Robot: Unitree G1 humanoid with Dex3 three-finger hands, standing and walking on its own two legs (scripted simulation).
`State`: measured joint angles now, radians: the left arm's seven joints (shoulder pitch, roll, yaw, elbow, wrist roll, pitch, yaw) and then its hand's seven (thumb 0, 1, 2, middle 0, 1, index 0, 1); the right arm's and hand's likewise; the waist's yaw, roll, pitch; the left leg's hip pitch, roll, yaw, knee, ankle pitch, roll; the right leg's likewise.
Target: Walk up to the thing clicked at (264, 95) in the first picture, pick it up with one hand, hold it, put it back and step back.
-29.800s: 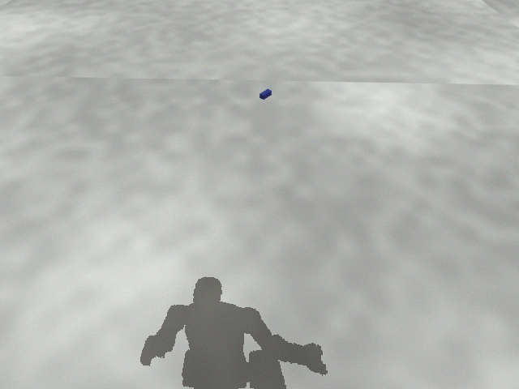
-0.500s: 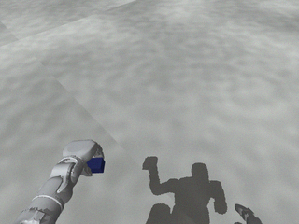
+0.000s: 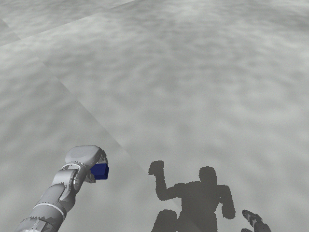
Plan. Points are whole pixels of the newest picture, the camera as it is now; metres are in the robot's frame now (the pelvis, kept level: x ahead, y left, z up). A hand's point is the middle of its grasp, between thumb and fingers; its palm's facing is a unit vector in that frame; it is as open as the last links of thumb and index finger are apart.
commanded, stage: hold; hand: left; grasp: from above
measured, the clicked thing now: (92, 171) +0.31 +0.22 -0.07
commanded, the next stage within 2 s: crouch in 0.22 s
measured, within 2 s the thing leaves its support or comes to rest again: neither
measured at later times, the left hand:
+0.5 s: hand (90, 169) +0.30 +0.22 -0.04, palm faces -0.42 -0.05 -0.91, open 6.5 cm
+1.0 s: hand (104, 185) +0.34 +0.24 -0.25, palm faces -0.40 +0.06 -0.92, open 6.5 cm
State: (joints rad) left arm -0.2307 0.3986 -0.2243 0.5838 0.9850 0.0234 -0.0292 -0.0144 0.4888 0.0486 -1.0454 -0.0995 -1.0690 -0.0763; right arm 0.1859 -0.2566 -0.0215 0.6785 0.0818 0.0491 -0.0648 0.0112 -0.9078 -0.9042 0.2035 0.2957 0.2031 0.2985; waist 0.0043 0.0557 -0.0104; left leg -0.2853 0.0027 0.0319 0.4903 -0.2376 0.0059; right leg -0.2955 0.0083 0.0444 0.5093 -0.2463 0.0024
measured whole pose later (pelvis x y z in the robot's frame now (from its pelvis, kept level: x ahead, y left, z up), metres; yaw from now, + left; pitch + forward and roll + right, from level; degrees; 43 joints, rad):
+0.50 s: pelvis +0.01 +0.00 +0.00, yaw +0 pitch +3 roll +0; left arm -0.22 0.38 -0.22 0.62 1.01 0.01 0.02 -0.01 0.50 0.00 -1.06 -0.07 -1.09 -0.05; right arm 0.19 -0.26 -0.04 0.67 0.09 0.08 -0.06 0.01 -0.90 -0.90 0.20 0.30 0.20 0.30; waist 0.00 0.05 -0.03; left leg -0.28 0.00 0.03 0.48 -0.25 0.01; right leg -0.28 0.01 0.04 0.49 -0.26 0.00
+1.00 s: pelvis -0.05 +0.01 -0.15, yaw +1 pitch +26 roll -2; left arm -0.63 0.42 -0.14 1.15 1.17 -0.05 0.35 -0.01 0.49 0.03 -1.07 -0.07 -1.09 -0.05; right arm 0.23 -0.28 -0.07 0.72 -0.01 0.02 -0.02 0.01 -0.90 -0.90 0.20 0.30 0.20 0.30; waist -0.11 0.03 -0.19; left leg -1.34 0.01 -0.01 1.40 -0.53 0.02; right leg -1.31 0.02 0.00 1.37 -0.53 0.02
